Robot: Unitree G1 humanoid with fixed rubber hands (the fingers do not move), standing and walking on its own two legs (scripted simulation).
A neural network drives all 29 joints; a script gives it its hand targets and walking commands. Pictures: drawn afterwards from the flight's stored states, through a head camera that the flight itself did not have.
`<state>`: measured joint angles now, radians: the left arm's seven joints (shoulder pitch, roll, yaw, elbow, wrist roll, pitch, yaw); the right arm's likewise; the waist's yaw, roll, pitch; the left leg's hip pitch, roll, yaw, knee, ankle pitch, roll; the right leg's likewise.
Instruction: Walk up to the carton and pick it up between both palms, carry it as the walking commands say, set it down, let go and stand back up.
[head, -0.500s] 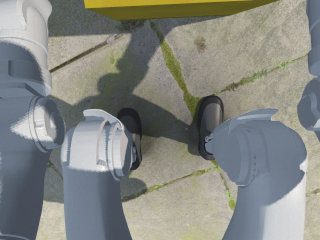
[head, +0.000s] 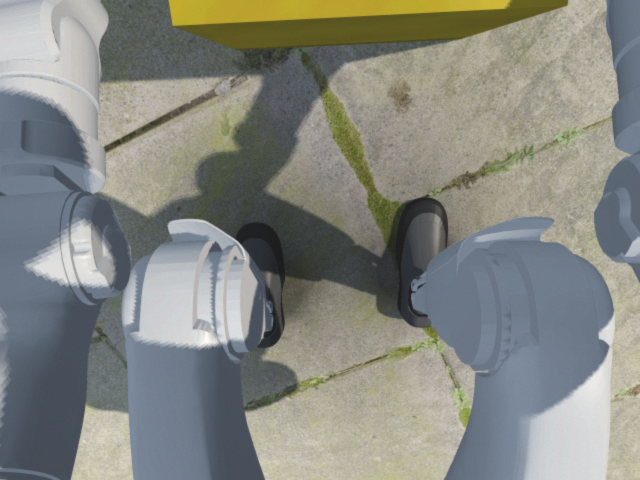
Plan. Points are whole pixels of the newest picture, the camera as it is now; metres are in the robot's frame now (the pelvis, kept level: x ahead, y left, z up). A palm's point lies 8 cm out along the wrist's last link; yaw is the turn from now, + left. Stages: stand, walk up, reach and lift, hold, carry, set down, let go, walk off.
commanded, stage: reach and lift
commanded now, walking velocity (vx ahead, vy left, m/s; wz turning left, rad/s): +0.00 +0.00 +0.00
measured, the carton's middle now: out of the picture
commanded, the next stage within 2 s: none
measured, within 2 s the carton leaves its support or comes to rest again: leaves its support in 1.32 s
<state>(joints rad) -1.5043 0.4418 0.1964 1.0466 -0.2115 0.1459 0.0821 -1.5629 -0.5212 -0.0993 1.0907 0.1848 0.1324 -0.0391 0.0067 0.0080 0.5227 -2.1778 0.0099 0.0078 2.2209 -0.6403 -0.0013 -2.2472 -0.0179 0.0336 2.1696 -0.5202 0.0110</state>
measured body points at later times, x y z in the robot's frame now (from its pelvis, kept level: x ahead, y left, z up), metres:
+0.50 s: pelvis +0.00 +0.00 +0.00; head +0.39 -0.01 +0.21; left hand +0.57 +0.17 -0.20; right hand +0.58 -0.21 -0.19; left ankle +0.10 +0.12 -0.34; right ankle +0.13 -0.13 -0.34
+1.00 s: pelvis +0.00 +0.00 +0.00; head +0.39 -0.01 +0.21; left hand +0.57 +0.17 -0.20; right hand +0.58 -0.21 -0.19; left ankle +0.10 +0.12 -0.34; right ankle +0.13 -0.13 -0.34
